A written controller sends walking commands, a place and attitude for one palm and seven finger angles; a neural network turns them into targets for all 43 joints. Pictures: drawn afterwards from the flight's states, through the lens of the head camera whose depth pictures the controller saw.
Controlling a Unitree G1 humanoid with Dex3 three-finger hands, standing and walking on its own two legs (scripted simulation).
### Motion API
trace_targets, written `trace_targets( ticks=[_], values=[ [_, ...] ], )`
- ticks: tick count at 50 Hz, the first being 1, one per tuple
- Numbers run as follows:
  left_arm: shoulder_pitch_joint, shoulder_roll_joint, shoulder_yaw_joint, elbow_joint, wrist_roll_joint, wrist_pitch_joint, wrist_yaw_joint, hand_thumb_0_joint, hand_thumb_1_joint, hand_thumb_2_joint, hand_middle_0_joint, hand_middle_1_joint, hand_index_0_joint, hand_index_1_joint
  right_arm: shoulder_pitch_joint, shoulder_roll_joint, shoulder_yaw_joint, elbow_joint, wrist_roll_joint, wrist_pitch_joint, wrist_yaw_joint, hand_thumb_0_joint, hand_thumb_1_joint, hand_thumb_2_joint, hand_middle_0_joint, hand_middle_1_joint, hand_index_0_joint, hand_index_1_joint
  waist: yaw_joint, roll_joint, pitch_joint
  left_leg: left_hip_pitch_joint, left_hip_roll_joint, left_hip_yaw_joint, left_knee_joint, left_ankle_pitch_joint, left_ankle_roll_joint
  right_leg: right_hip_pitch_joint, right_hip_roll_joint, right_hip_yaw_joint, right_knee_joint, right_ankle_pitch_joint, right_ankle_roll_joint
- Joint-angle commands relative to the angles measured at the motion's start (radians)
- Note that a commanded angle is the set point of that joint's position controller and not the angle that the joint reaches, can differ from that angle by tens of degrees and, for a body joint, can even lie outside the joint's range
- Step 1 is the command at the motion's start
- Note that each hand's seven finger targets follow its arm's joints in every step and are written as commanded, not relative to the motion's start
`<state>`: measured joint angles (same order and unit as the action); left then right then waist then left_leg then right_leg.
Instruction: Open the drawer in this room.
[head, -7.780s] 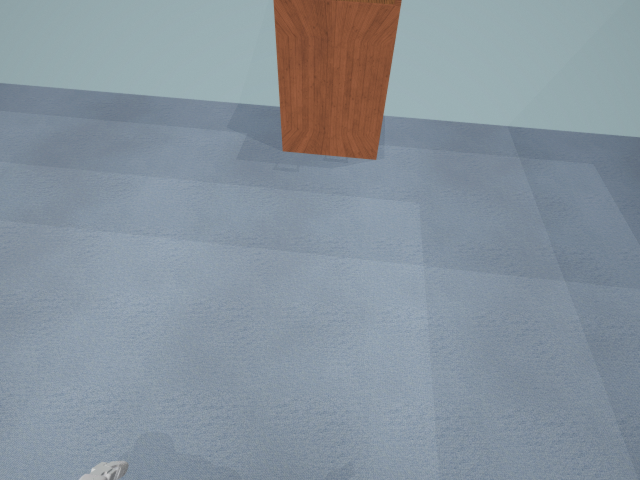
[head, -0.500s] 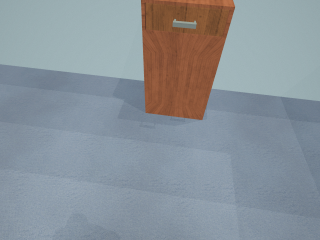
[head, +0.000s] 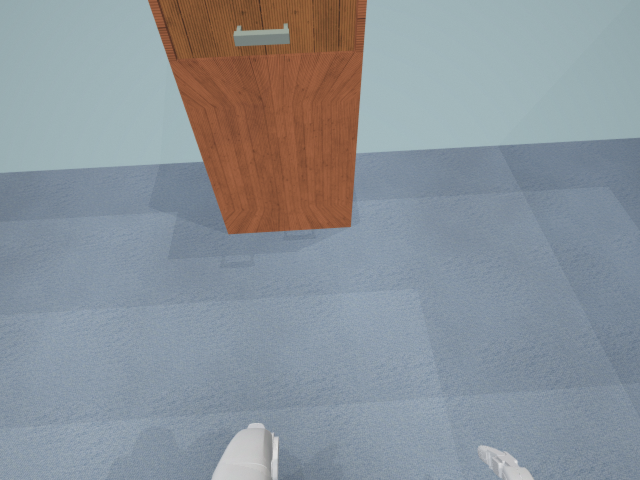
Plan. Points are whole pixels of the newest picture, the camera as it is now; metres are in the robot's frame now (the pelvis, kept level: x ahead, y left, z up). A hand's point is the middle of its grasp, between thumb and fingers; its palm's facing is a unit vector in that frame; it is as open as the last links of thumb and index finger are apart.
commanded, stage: walk to a spot facing it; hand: left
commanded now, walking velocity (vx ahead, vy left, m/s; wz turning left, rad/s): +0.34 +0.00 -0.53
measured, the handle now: (262, 33) +1.02 +0.24 +0.03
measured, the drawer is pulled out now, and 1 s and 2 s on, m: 0.00 0.00 0.00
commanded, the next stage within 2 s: none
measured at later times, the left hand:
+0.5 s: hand (206, 321) +0.37 +0.25 -0.16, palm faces -0.27 -0.93 -0.23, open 7.4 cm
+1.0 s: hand (279, 291) +0.44 +0.13 -0.17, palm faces -0.58 -0.79 -0.22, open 7.4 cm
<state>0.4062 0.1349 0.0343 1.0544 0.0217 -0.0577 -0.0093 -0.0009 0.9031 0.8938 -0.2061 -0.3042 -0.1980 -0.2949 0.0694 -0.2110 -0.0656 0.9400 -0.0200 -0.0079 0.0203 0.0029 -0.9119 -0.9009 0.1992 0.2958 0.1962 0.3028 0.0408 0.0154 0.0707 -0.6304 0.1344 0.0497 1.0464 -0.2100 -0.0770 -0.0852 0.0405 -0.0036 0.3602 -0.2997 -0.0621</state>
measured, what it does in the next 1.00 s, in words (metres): walks ahead, turning right: left foot, then right foot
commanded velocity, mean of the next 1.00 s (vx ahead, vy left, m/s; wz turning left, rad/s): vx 0.04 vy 0.00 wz -0.60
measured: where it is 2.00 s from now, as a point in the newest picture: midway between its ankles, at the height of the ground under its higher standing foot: (326, 456)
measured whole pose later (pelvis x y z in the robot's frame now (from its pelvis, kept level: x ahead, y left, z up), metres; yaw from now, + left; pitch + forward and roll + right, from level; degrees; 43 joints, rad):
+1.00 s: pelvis +0.25 +0.03 -0.01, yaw -36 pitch +0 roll +0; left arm 0.15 0.21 0.05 0.91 0.02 0.04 -0.01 0.00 0.90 0.89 -0.21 -0.30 -0.20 -0.30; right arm 0.13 -0.21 -0.04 0.87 -0.01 0.05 -0.01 0.00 -0.91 -0.90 0.20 0.30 0.20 0.30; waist -0.02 0.00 0.10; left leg -0.46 0.11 0.05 0.94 -0.43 -0.09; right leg -0.31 0.02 0.03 0.57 -0.26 -0.02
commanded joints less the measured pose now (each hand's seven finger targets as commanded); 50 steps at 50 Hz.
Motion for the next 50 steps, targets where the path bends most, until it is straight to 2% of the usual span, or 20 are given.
trace_targets(
  ticks=[1, 5, 6, 8, 9, 10, 11, 13, 15, 17, 30, 32, 34, 35, 36, 37, 38, 40, 42, 50],
  values=[
    [0.079, 0.198, 0.048, -0.037, 0.005, -0.019, 0.026, 0.000, 0.900, 0.900, -0.200, -0.300, -0.200, -0.300, -0.122, -0.043, 0.000, -0.114, 0.002, -0.028, 0.002, 0.000, -0.900, -0.900, 0.200, 0.300, 0.200, 0.300, 0.024, -0.128, 0.009, -0.096, -0.015, 0.018, -0.129, 0.019, -0.001, 0.096, -0.254, 0.218, -0.081, 0.529, -0.111],
    [0.050, 0.225, 0.054, -0.052, 0.004, -0.006, 0.030, 0.000, 0.900, 0.900, -0.200, -0.300, -0.200, -0.300, -0.157, -0.042, 0.008, -0.145, 0.007, -0.040, 0.002, 0.000, -0.900, -0.900, 0.200, 0.300, 0.200, 0.300, 0.024, -0.167, 0.011, 0.092, -0.071, 0.046, -0.344, -0.004, 0.027, 0.061, -0.238, 0.225, -0.024, 0.675, -0.086],
    [0.031, 0.237, 0.058, -0.056, 0.004, -0.005, 0.030, 0.000, 0.900, 0.900, -0.200, -0.300, -0.200, -0.300, -0.108, -0.058, 0.003, -0.134, 0.007, -0.045, -0.004, 0.000, -0.900, -0.900, 0.200, 0.300, 0.200, 0.300, 0.000, -0.158, -0.021, 0.187, -0.093, 0.058, -0.396, -0.021, 0.035, 0.053, -0.237, 0.225, 0.034, 0.732, -0.081],
    [-0.036, 0.251, 0.069, -0.078, -0.008, -0.006, 0.028, 0.000, 0.900, 0.900, -0.200, -0.300, -0.200, -0.300, 0.152, -0.118, -0.011, -0.060, 0.001, -0.055, -0.029, 0.000, -0.900, -0.900, 0.200, 0.300, 0.200, 0.300, -0.122, -0.123, -0.145, 0.551, -0.102, 0.058, -0.559, 0.108, 0.057, -0.058, -0.170, 0.180, 0.273, 0.735, -0.027],
    [-0.021, 0.205, 0.069, -0.096, -0.021, -0.005, 0.022, 0.000, 0.900, 0.900, -0.200, -0.300, -0.200, -0.300, 0.311, -0.227, -0.035, -0.020, -0.011, -0.062, -0.043, 0.000, -0.900, -0.900, 0.200, 0.300, 0.200, 0.300, -0.173, 0.063, -0.284, 0.825, 0.110, -0.137, -0.559, 0.252, 0.107, -0.227, -0.070, 0.110, 0.526, 0.410, 0.018],
    [0.024, 0.154, 0.060, -0.114, -0.031, -0.004, 0.008, 0.000, 0.900, 0.900, -0.200, -0.300, -0.200, -0.300, 0.391, -0.309, -0.046, -0.002, -0.012, -0.057, -0.043, 0.000, -0.900, -0.900, 0.200, 0.300, 0.200, 0.300, -0.157, 0.309, -0.370, 0.949, 0.402, -0.459, -0.598, 0.479, 0.231, -0.435, 0.034, 0.017, 0.879, -0.316, 0.054],
    [-0.006, 0.164, 0.051, -0.126, -0.025, 0.005, 0.013, 0.000, 0.900, 0.900, -0.200, -0.300, -0.200, -0.300, 0.337, -0.289, -0.030, -0.019, 0.004, -0.047, -0.043, 0.000, -0.900, -0.900, 0.200, 0.300, 0.200, 0.300, -0.138, 0.251, -0.334, 0.829, 0.449, -0.472, -0.656, 0.418, 0.274, -0.478, -0.022, 0.076, 1.035, -0.327, 0.055],
    [-0.132, 0.162, 0.059, -0.149, -0.008, 0.018, -0.004, 0.000, 0.900, 0.900, -0.200, -0.300, -0.200, -0.300, 0.211, -0.169, -0.002, -0.049, -0.001, -0.055, -0.044, 0.000, -0.900, -0.900, 0.200, 0.300, 0.200, 0.300, -0.096, 0.152, -0.100, 0.553, 0.344, -0.305, -0.715, 0.323, 0.240, -0.520, -0.098, 0.047, 1.067, -0.175, 0.074],
    [-0.100, 0.131, 0.060, -0.142, 0.000, 0.050, -0.019, 0.000, 0.900, 0.900, -0.200, -0.300, -0.200, -0.300, 0.153, -0.108, 0.014, -0.048, -0.005, -0.061, -0.046, 0.000, -0.900, -0.900, 0.200, 0.300, 0.200, 0.300, -0.032, 0.130, -0.068, 0.437, 0.264, -0.107, -0.722, 0.409, 0.185, -0.453, -0.127, 0.013, 1.003, -0.102, 0.090],
    [-0.079, 0.115, 0.059, -0.143, 0.001, 0.077, -0.023, 0.000, 0.900, 0.900, -0.200, -0.300, -0.200, -0.300, 0.134, -0.104, 0.013, -0.045, -0.002, -0.059, -0.047, 0.000, -0.900, -0.900, 0.200, 0.300, 0.200, 0.300, -0.008, 0.138, -0.089, 0.404, 0.224, 0.011, -0.722, 0.430, 0.174, -0.415, -0.129, -0.014, 0.948, -0.057, 0.101],
    [-0.393, 0.125, 0.049, -0.262, 0.006, 0.099, -0.026, 0.000, 0.900, 0.900, -0.200, -0.300, -0.200, -0.300, 0.278, -0.172, -0.026, 0.008, -0.010, -0.020, -0.037, 0.000, -0.900, -0.900, 0.200, 0.300, 0.200, 0.300, -0.093, 0.163, -0.047, 0.556, 0.268, 0.178, -0.643, 0.500, 0.175, -0.397, -0.115, -0.107, 0.447, -0.032, 0.105],
    [-0.384, 0.137, 0.050, -0.268, 0.005, 0.088, -0.022, 0.000, 0.900, 0.900, -0.200, -0.300, -0.200, -0.300, 0.285, -0.187, -0.033, 0.005, -0.011, -0.015, -0.034, 0.000, -0.900, -0.900, 0.200, 0.300, 0.200, 0.300, -0.087, 0.168, -0.067, 0.590, 0.275, 0.194, -0.581, 0.577, 0.156, -0.354, -0.093, -0.124, 0.364, -0.057, 0.087],
    [-0.274, 0.177, 0.057, -0.242, 0.004, 0.068, -0.015, 0.000, 0.900, 0.900, -0.200, -0.300, -0.200, -0.300, 0.292, -0.201, -0.036, -0.008, -0.002, -0.011, -0.029, 0.000, -0.900, -0.900, 0.200, 0.300, 0.200, 0.300, -0.027, 0.120, -0.140, 0.570, 0.244, 0.245, -0.377, 0.674, 0.097, -0.163, -0.057, -0.143, 0.179, 0.071, 0.059],
    [-0.162, 0.254, 0.072, -0.211, 0.008, 0.051, -0.004, 0.000, 0.900, 0.900, -0.200, -0.300, -0.200, -0.300, 0.301, -0.181, -0.031, -0.030, 0.008, -0.007, -0.020, 0.000, -0.900, -0.900, 0.200, 0.300, 0.200, 0.300, 0.023, -0.022, -0.229, 0.365, 0.205, 0.271, -0.154, 0.497, 0.045, 0.122, -0.161, -0.021, 0.116, 0.387, 0.009],
    [-0.062, 0.380, 0.097, -0.184, 0.003, 0.041, 0.012, 0.000, 0.900, 0.900, -0.200, -0.300, -0.200, -0.300, 0.268, -0.103, -0.011, -0.088, 0.011, 0.001, -0.018, 0.000, -0.900, -0.900, 0.200, 0.300, 0.200, 0.300, 0.057, -0.286, -0.279, 0.034, 0.028, 0.243, 0.133, -0.368, -0.020, 0.318, -0.454, 0.363, 0.131, 1.014, -0.126],
    [-0.028, 0.405, 0.101, -0.166, -0.019, 0.051, 0.026, 0.000, 0.900, 0.900, -0.200, -0.300, -0.200, -0.300, 0.180, -0.105, -0.004, -0.115, 0.015, 0.009, -0.037, 0.000, -0.900, -0.900, 0.200, 0.300, 0.200, 0.300, 0.078, -0.208, -0.289, -0.007, 0.009, 0.060, 0.237, -0.482, -0.016, 0.284, -0.491, 0.341, 0.148, 1.204, -0.201],
    [-0.081, 0.385, 0.103, -0.184, -0.017, 0.056, 0.033, 0.000, 0.900, 0.900, -0.200, -0.300, -0.200, -0.300, 0.173, -0.093, 0.004, -0.122, 0.015, 0.009, -0.043, 0.000, -0.900, -0.900, 0.200, 0.300, 0.200, 0.300, 0.050, -0.256, -0.294, -0.051, 0.020, -0.002, 0.260, -0.429, -0.014, 0.298, -0.437, 0.324, 0.149, 1.066, -0.197],
    [-0.223, 0.307, 0.077, -0.222, -0.018, 0.068, 0.036, 0.000, 0.900, 0.900, -0.200, -0.300, -0.200, -0.300, 0.142, -0.120, -0.005, -0.104, 0.007, 0.026, -0.042, 0.000, -0.900, -0.900, 0.200, 0.300, 0.200, 0.300, -0.010, -0.130, -0.180, 0.029, 0.037, -0.023, 0.187, -0.302, -0.021, 0.083, -0.347, 0.221, 0.097, 0.789, -0.136],
    [-0.304, 0.288, 0.072, -0.246, -0.007, 0.068, 0.035, 0.000, 0.900, 0.900, -0.200, -0.300, -0.200, -0.300, 0.190, -0.103, -0.005, -0.083, 0.000, 0.046, -0.040, 0.000, -0.900, -0.900, 0.200, 0.300, 0.200, 0.300, -0.059, -0.126, -0.127, 0.126, 0.015, 0.004, 0.098, -0.248, -0.029, -0.097, -0.294, 0.172, 0.052, 0.629, -0.107],
    [-0.275, 0.304, 0.087, -0.243, 0.003, 0.079, 0.017, 0.000, 0.900, 0.900, -0.200, -0.300, -0.200, -0.300, 0.128, -0.092, -0.005, -0.131, 0.012, 0.029, -0.041, 0.000, -0.900, -0.900, 0.200, 0.300, 0.200, 0.300, -0.048, -0.206, -0.123, 0.258, -0.081, 0.024, -0.245, -0.212, -0.008, -0.178, -0.232, 0.295, 0.054, 0.449, -0.106]
  ],
)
